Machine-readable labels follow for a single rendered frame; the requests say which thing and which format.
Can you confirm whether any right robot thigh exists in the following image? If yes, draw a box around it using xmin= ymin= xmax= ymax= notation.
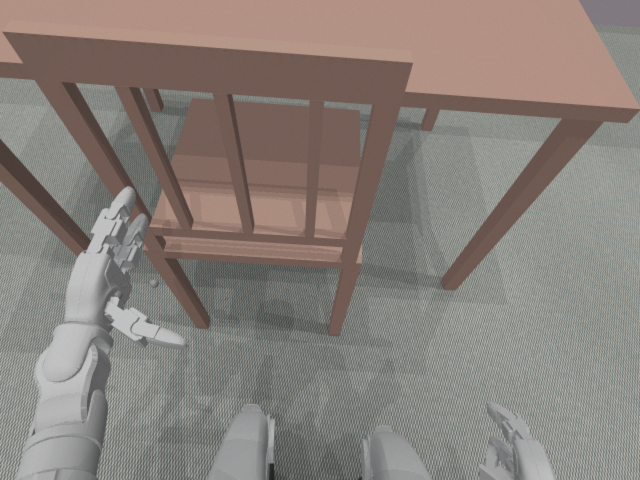
xmin=361 ymin=432 xmax=433 ymax=480

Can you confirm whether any right robot shin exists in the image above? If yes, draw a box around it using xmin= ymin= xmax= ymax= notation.
xmin=373 ymin=426 xmax=393 ymax=434

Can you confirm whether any chair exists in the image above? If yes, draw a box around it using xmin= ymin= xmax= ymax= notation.
xmin=2 ymin=20 xmax=413 ymax=337

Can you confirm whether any robot left hand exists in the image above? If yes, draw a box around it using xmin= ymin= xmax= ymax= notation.
xmin=64 ymin=186 xmax=188 ymax=349

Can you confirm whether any left robot forearm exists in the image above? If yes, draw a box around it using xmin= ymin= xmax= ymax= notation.
xmin=15 ymin=322 xmax=114 ymax=480

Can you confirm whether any robot right hand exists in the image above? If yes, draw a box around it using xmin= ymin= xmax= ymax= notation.
xmin=479 ymin=402 xmax=557 ymax=480

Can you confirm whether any table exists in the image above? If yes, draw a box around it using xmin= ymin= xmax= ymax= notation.
xmin=0 ymin=0 xmax=640 ymax=291

